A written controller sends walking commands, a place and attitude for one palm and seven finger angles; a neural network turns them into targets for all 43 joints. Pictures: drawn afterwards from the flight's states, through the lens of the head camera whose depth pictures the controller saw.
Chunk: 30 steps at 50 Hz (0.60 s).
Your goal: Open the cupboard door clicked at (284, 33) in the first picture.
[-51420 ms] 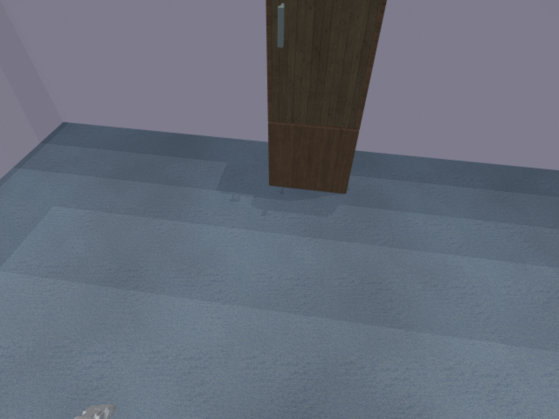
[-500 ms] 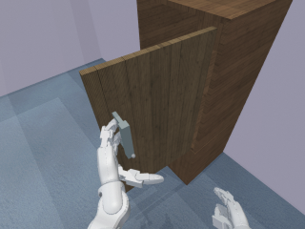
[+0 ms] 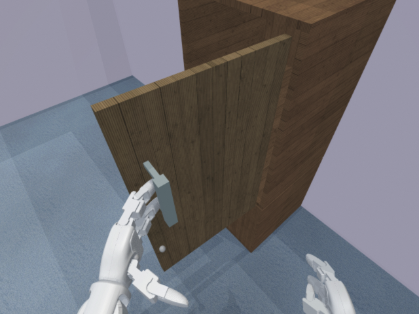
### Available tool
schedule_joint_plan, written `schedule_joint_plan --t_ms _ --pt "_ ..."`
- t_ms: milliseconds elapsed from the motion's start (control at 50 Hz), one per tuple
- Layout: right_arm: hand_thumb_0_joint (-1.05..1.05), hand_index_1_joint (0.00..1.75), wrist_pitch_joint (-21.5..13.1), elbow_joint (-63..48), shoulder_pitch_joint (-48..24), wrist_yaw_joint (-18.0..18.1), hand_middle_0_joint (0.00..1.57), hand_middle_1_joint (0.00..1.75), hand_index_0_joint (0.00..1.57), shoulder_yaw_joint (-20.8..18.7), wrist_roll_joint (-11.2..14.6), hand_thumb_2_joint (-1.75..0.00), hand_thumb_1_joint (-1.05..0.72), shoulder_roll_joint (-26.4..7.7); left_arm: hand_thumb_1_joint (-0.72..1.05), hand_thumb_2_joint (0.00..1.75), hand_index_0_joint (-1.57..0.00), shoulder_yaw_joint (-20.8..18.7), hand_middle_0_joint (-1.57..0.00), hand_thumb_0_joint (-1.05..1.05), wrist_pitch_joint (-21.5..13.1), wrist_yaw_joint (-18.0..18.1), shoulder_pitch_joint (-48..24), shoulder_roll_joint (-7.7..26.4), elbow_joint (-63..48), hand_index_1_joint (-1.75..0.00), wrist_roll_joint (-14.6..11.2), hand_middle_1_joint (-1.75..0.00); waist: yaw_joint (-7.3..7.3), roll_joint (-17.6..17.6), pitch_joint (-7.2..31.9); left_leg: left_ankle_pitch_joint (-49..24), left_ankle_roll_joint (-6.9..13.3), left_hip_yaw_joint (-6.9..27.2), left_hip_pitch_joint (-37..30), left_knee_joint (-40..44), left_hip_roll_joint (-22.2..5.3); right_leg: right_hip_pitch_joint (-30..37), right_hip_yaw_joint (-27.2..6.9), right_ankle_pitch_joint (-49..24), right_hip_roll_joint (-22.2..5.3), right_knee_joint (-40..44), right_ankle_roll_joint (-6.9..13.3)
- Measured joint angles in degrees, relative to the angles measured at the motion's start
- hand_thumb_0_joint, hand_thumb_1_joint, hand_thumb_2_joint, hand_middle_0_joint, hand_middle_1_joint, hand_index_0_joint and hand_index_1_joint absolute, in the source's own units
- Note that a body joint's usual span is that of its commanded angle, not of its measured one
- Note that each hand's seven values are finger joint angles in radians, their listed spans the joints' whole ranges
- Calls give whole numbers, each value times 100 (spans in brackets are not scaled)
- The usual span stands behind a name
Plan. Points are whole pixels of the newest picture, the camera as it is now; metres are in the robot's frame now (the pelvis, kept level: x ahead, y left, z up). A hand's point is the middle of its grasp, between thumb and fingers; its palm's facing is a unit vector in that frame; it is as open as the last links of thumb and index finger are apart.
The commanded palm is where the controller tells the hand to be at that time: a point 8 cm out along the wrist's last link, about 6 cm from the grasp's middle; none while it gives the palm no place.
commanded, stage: slide the hand sideways off the handle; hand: left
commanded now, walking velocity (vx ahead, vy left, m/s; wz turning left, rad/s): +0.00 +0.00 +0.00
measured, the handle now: (160, 194) +0.30 +0.12 +0.09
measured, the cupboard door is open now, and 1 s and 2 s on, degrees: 86 86 86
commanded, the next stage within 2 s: draw the hand back to the body in 0.72 s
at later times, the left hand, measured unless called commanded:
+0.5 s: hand (126, 269) +0.17 +0.14 +0.09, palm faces +0.02 -1.00 -0.05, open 16.3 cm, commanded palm +0.13 +0.20 +0.09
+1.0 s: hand (103, 277) +0.16 +0.17 +0.10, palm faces -0.03 -1.00 -0.08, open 16.4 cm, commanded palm +0.12 +0.23 +0.11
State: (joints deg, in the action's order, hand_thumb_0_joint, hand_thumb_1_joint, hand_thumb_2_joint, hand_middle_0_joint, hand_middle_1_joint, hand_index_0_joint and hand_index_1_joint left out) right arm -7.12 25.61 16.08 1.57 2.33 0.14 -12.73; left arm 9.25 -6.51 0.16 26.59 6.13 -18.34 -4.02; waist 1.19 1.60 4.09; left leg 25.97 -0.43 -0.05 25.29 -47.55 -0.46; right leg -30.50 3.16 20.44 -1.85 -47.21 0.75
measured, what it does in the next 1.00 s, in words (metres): stands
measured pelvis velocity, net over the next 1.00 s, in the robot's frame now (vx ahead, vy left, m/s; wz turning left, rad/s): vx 0.00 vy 0.02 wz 0.01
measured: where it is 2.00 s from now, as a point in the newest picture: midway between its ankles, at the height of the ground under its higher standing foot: outside the picture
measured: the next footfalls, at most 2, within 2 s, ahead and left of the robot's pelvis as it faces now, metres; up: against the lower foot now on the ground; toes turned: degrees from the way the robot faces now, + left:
none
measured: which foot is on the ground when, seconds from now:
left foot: down 0.00-1.00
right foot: down 0.00-1.00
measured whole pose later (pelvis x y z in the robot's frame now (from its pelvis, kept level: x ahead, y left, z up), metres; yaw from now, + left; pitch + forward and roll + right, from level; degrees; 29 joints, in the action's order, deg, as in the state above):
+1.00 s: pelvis +0.00 +0.02 -0.02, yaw +1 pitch +5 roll -2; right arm -9.8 23.5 16.7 3.7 1.9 2.9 -12.2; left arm -2.5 -9.1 -9.5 39.3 13.3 -29.5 -12.1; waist 1.8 3.0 6.4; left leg 31.0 0.9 1.2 32.6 -58.2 -0.6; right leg -35.8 4.2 23.4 -1.9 -54.0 -0.6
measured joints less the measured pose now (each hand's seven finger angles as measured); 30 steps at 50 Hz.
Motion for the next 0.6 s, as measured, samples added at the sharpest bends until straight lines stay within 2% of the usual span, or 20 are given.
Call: schedule_joint_plan --t_ms 100,200,340,400,500,600 --pt "1 30 -119 -83 45 3 20 30 20 -30 24 -90 -90 -25 -50 30 -15 -217 -14 -2 -229 -152 531 157 -367 -30 -212 -30 20 57 20 131 0 39 125 -184 -25 -90 38 104 18 -125 -2" --pt "1 30 -256 -144 72 4 20 30 20 -59 43 -90 -90 -50 -51 30 -15 -208 -14 -2 -486 -326 906 100 -737 -30 -295 -30 49 133 70 243 20 83 297 -381 -3 -227 75 208 -10 -283 -27" --pt "1 30 -195 -249 45 46 20 30 21 -65 69 -90 -90 20 -51 30 -15 -229 -15 -2 -351 -529 1114 167 -823 -30 -251 -30 75 126 96 349 37 55 498 -589 17 -451 40 315 -34 -515 -43" --pt "1 30 -176 -275 63 85 20 30 21 -62 89 -90 -90 55 -50 30 -15 -403 -15 -2 -326 -549 1194 270 -843 -30 -351 -30 91 103 111 386 33 58 552 -657 5 -504 42 345 -23 -573 -38" --pt "1 30 -182 -244 101 118 20 30 21 -84 137 -90 -90 68 -50 30 -15 -791 -15 -2 -503 -671 1402 371 -986 -30 -596 -30 114 85 180 446 25 93 609 -755 -25 -530 76 378 4 -615 -33" --pt "1 30 -211 -223 84 125 20 30 21 -136 181 -90 -90 9 -50 30 -15 -886 -15 -2 -561 -938 1589 364 -1067 -30 -723 -30 101 126 228 484 43 134 661 -853 -26 -534 115 387 2 -639 -53"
